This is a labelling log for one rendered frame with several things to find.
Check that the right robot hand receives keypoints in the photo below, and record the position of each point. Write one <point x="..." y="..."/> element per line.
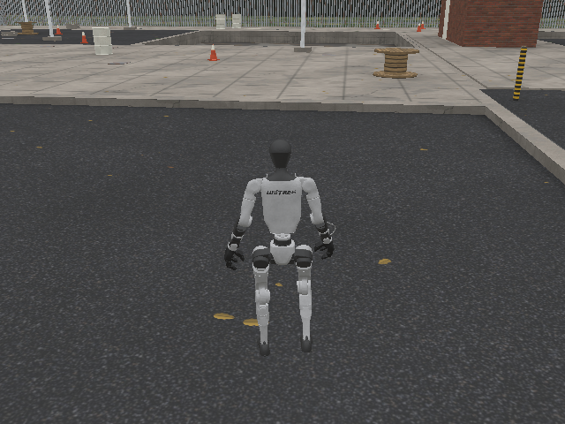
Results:
<point x="330" y="248"/>

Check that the left robot foot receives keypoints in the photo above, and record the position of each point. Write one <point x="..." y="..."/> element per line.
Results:
<point x="264" y="348"/>

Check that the left robot upper arm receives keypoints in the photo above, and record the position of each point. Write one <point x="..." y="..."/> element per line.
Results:
<point x="253" y="187"/>

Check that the robot right forearm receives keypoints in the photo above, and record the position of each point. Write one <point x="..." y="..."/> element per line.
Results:
<point x="323" y="230"/>

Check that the robot head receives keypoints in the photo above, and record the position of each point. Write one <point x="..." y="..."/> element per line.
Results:
<point x="280" y="151"/>

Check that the left robot hand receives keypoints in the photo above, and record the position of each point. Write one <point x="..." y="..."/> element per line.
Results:
<point x="228" y="257"/>

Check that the robot left forearm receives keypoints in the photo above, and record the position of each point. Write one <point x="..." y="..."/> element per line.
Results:
<point x="236" y="235"/>

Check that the right robot upper arm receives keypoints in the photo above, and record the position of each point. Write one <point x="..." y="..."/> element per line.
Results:
<point x="313" y="198"/>

